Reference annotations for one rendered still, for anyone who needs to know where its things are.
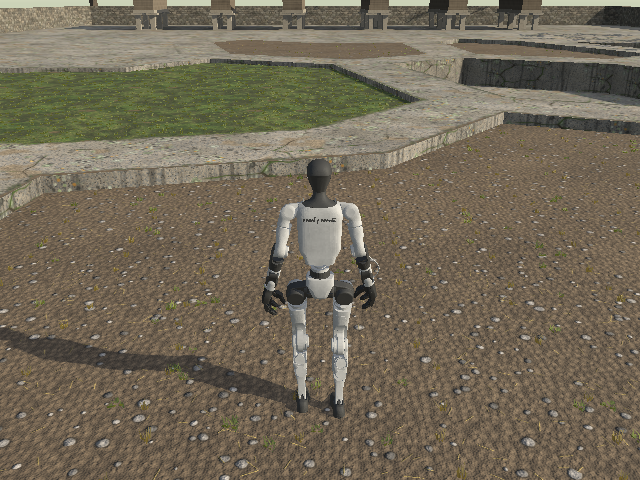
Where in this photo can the left robot hand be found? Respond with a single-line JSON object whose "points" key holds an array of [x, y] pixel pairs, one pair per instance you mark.
{"points": [[267, 300]]}

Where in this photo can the right robot forearm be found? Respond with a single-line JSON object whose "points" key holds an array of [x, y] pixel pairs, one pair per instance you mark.
{"points": [[365, 270]]}

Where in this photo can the right robot hand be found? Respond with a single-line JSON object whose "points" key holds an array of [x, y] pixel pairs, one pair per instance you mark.
{"points": [[370, 293]]}

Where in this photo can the robot right upper arm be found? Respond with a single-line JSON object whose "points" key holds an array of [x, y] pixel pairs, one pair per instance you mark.
{"points": [[351, 212]]}

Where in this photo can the robot left upper arm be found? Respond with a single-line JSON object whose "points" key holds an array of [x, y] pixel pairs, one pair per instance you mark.
{"points": [[287, 213]]}

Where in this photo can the right robot foot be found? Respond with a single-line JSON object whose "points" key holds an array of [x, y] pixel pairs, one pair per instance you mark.
{"points": [[338, 409]]}

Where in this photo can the left robot forearm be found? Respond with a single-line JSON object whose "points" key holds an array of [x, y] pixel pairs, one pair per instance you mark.
{"points": [[273, 272]]}

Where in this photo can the left robot shin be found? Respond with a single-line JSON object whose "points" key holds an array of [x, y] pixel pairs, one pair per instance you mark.
{"points": [[300, 367]]}

